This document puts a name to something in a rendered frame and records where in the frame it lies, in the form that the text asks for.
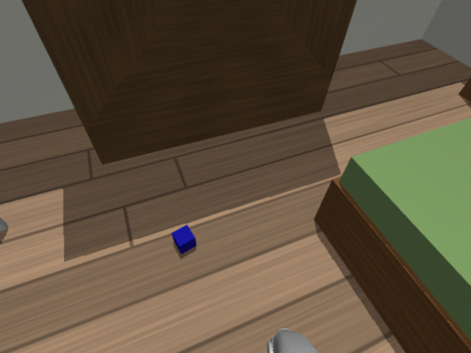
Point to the cube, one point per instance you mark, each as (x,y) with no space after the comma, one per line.
(184,239)

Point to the bed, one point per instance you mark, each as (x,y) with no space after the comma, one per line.
(399,217)

